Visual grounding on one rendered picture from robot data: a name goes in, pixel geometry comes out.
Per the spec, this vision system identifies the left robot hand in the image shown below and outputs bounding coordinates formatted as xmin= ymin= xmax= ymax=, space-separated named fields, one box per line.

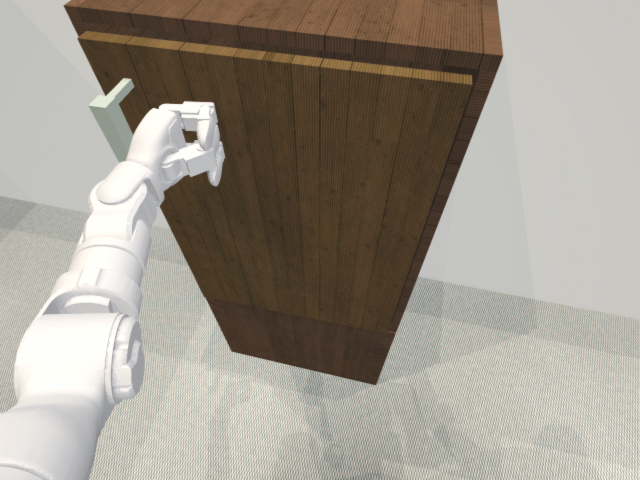
xmin=126 ymin=101 xmax=225 ymax=192

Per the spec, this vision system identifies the left robot forearm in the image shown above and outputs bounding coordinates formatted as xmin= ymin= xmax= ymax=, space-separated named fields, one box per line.
xmin=13 ymin=161 xmax=165 ymax=400

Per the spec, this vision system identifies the robot left upper arm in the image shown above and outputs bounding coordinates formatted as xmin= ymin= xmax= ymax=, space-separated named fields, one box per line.
xmin=0 ymin=313 xmax=145 ymax=480

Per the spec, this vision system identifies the handle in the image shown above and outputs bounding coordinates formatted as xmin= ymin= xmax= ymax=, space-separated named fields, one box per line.
xmin=88 ymin=78 xmax=134 ymax=163

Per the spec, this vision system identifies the cupboard door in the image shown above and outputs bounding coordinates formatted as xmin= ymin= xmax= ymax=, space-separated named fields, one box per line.
xmin=77 ymin=31 xmax=472 ymax=334

